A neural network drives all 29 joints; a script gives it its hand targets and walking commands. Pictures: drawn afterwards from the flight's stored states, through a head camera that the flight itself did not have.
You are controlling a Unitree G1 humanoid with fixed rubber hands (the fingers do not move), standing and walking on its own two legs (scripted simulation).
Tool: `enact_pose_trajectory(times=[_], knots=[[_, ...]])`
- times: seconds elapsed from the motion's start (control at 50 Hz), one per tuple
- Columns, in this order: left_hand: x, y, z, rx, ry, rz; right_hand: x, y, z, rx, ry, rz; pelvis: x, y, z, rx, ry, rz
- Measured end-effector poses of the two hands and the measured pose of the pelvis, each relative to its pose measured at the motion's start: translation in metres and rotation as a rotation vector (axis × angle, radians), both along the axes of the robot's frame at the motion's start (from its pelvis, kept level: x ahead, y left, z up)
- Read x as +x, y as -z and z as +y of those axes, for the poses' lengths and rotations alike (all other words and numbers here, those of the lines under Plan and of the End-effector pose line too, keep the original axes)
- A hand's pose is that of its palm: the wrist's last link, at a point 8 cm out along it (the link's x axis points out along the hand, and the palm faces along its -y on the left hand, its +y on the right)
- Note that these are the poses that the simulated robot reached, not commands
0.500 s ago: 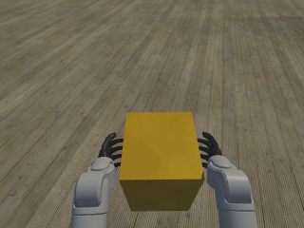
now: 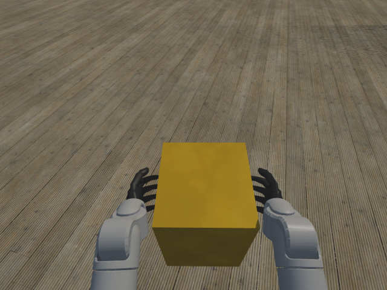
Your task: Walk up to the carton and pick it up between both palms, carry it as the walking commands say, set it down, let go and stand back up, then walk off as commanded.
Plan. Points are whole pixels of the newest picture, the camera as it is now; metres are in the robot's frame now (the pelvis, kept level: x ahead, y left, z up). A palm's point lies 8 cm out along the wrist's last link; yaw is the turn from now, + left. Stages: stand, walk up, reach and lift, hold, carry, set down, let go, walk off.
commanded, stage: carry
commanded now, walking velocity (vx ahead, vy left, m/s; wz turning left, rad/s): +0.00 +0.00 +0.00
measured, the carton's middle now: (203, 208) +0.31 +0.00 +0.00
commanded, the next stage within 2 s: none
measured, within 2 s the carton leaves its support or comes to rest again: neither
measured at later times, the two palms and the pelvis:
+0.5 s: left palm (136, 199) +0.30 +0.14 +0.06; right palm (264, 200) +0.30 -0.13 +0.06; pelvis +0.01 +0.01 +0.00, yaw +0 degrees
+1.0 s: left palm (137, 199) +0.31 +0.14 +0.04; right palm (261, 200) +0.31 -0.13 +0.04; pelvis +0.03 +0.01 +0.00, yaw -1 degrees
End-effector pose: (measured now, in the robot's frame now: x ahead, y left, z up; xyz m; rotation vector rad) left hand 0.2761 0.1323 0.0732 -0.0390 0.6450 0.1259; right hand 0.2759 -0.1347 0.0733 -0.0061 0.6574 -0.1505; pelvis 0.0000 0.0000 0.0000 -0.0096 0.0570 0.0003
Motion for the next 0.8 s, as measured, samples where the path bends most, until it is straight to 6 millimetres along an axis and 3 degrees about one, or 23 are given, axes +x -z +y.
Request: enact_pose_trajectory(times=[0.36,0.8], knots=[[0.014,0.017,0.008,0.005,0.000,0.028,0.014,0.020,0.007,0.005,-0.003,0.029,0.008,0.000,0.007,0.002,0.004,0.003],[0.027,0.024,0.009,0.007,0.012,-0.001,0.024,0.025,0.009,0.001,0.007,0.000,0.022,0.000,0.011,0.003,0.014,-0.008]])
